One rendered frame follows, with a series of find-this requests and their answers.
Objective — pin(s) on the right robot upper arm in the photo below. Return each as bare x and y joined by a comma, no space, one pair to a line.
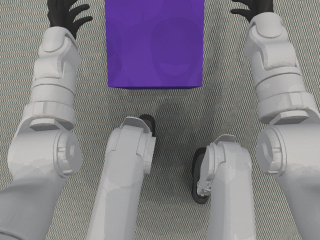
291,153

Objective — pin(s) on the right robot forearm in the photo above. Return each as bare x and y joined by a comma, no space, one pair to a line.
276,74

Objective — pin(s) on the robot right shin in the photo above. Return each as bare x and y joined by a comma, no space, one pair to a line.
203,187

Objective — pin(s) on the left robot upper arm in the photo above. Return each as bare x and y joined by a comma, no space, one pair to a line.
40,163

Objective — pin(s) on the right robot foot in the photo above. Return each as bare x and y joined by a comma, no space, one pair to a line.
196,172

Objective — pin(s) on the left robot forearm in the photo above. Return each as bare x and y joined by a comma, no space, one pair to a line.
51,105

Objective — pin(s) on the carton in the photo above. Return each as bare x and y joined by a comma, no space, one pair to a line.
154,44

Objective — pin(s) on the robot left hand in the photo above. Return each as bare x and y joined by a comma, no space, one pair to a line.
60,16

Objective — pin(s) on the robot right hand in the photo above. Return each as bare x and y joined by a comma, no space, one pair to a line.
256,7

